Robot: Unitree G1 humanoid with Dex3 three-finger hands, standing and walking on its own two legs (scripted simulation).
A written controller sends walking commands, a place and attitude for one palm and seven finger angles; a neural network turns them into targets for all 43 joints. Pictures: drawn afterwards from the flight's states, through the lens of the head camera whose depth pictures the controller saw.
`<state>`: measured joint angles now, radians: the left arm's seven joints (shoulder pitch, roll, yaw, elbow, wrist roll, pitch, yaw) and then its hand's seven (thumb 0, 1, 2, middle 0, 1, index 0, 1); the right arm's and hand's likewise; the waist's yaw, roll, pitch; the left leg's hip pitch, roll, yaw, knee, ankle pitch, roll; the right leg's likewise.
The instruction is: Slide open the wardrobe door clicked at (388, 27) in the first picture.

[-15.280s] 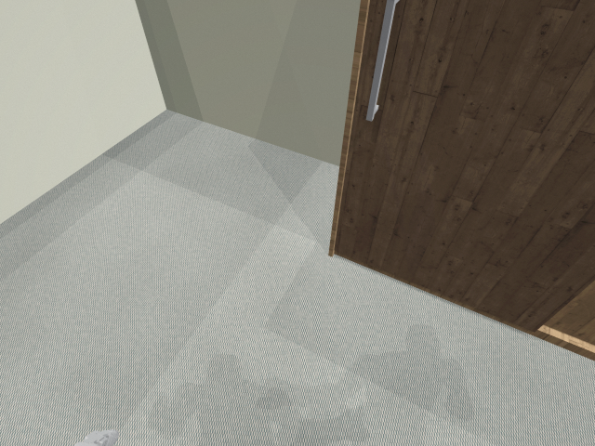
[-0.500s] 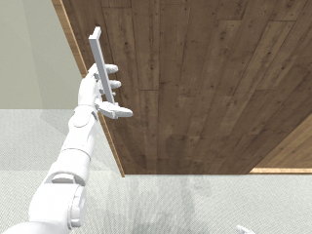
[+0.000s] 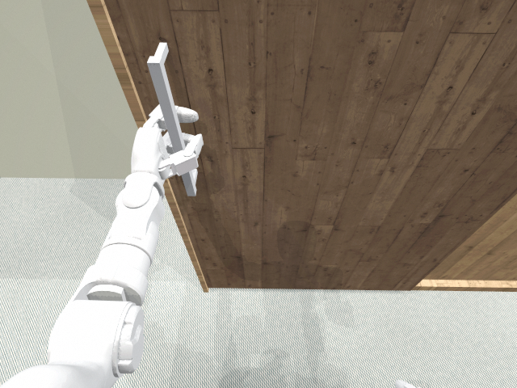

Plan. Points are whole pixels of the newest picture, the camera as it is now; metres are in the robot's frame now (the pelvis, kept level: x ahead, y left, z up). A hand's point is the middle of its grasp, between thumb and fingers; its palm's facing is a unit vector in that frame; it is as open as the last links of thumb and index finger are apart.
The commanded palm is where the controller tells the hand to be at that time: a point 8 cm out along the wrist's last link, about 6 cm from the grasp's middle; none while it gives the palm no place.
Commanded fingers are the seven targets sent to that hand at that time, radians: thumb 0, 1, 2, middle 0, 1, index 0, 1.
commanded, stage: grip the handle and tug to test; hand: left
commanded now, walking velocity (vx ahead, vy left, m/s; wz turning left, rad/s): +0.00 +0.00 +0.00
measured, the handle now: (179, 132) +0.50 +0.14 +0.11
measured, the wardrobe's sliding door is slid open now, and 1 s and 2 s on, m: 0.00 0.00 0.00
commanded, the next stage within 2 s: tug the door sideways, standing still in 0.78 s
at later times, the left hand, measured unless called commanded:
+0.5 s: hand (189, 153) +0.45 +0.11 +0.11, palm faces -0.02 -1.00 -0.01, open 5.2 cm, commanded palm +0.41 +0.16 +0.12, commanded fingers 0.00 0.90 0.90 -0.45 -1.40 -0.45 -1.40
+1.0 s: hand (188, 155) +0.44 +0.11 +0.12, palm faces -0.03 -1.00 +0.00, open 5.4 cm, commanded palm +0.42 +0.15 +0.12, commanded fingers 0.00 0.90 0.90 -0.45 -1.40 -0.45 -1.40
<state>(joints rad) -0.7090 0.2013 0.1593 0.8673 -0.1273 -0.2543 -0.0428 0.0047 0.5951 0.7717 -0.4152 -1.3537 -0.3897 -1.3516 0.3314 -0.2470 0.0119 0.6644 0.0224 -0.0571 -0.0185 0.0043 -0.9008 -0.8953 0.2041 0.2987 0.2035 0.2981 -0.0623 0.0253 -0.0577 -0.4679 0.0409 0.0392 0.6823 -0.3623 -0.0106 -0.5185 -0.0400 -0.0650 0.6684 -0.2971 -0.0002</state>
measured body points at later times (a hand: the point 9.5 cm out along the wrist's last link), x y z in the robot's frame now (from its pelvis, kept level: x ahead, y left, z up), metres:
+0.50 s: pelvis +0.01 +0.00 +0.00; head +0.05 -0.01 +0.45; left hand +0.44 +0.17 +0.12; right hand +0.09 -0.25 -0.12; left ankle -0.02 +0.13 -0.72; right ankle +0.02 -0.12 -0.72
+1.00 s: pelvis +0.03 +0.01 +0.00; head +0.07 +0.00 +0.45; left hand +0.44 +0.17 +0.12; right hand +0.14 -0.24 -0.11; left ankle -0.02 +0.13 -0.72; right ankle +0.02 -0.12 -0.72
